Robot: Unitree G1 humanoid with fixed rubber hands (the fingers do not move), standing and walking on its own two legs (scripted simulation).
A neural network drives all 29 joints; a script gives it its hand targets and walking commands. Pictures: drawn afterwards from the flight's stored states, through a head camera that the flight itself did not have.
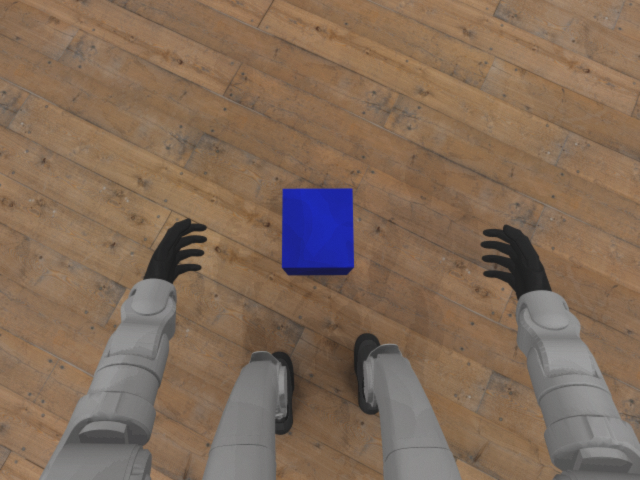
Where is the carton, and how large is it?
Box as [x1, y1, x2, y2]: [282, 189, 353, 274]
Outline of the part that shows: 283,189 282,268 288,274 346,274 353,267 352,189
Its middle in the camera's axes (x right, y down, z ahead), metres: +0.00 -0.02 +0.99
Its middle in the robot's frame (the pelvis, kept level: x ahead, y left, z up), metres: +0.47 +0.03 -0.60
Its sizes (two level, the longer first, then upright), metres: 0.186 0.164 0.211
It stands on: the floor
